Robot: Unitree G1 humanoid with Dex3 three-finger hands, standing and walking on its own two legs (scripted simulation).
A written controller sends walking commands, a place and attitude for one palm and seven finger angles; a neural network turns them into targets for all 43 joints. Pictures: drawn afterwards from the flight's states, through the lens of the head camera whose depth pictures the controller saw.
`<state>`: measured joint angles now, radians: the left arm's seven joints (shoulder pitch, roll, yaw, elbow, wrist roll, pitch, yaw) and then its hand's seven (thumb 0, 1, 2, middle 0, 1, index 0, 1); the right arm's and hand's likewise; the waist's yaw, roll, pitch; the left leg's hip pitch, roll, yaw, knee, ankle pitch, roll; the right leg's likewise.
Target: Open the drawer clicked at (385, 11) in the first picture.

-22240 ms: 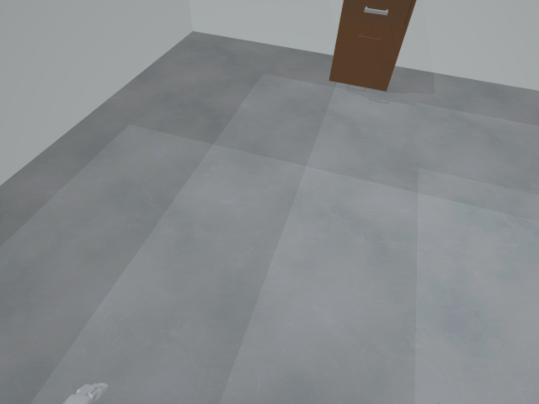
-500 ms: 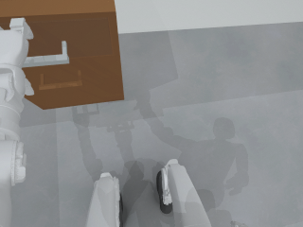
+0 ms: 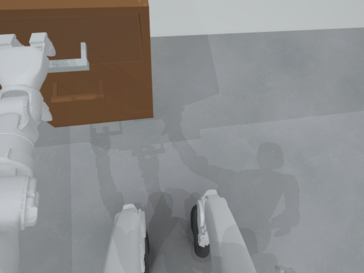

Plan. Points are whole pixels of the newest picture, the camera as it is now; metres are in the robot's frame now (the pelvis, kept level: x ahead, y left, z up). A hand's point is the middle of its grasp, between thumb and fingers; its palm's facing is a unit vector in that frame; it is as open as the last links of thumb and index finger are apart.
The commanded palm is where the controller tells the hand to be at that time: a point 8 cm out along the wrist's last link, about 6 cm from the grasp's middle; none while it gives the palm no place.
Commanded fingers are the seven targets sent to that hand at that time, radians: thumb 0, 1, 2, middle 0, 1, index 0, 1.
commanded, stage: lower the fingers behind the handle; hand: left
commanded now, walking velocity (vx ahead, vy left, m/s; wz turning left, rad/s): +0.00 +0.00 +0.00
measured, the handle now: (53, 57) +0.59 +0.25 -0.06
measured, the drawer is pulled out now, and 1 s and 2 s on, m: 0.00 0.00 0.00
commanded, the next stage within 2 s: close the thumb around the handle in 1.12 s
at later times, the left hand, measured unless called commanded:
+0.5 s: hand (50, 83) +0.53 +0.26 -0.08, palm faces -0.03 +0.01 -1.00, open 13.8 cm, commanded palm +0.53 +0.23 -0.03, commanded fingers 0.00 -0.50 0.30 -0.30 -1.20 -0.30 -1.20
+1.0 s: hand (55, 83) +0.54 +0.26 -0.09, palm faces -0.03 +0.00 -1.00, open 13.9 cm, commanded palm +0.53 +0.23 -0.04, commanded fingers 0.00 -0.50 0.30 -0.30 -1.20 -0.30 -1.20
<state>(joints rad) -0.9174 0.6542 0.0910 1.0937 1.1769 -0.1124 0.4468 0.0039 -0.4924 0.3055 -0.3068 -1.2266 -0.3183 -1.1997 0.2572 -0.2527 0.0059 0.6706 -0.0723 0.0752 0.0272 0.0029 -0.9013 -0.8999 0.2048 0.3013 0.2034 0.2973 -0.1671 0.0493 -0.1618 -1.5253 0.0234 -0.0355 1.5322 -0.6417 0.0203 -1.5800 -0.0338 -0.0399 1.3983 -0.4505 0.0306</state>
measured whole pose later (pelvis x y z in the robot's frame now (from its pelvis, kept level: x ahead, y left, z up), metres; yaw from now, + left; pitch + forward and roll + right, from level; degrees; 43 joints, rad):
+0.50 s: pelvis -0.01 +0.00 -0.03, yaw -1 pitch +38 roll -5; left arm -0.94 0.68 0.13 1.09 1.20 -0.12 0.45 0.01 -0.49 0.31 -0.32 -1.20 -0.32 -1.20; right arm 0.27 -0.25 0.03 0.68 -0.08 0.08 0.04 0.00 -0.90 -0.90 0.20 0.30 0.20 0.30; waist -0.20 0.06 -0.16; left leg -1.63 0.03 -0.05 1.65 -0.67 0.01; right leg -1.69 -0.02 -0.04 1.50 -0.47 0.03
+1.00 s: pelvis -0.02 -0.01 -0.05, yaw -1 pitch +38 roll -5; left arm -1.00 0.70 0.11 1.09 1.19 -0.12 0.40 0.00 -0.49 0.31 -0.31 -1.20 -0.31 -1.20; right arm 0.23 -0.26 0.03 0.66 -0.07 0.07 0.03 0.00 -0.90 -0.90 0.20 0.30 0.20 0.30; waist -0.20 0.06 -0.16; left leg -1.71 0.02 -0.06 1.72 -0.68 0.01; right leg -1.77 -0.03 -0.05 1.57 -0.48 0.02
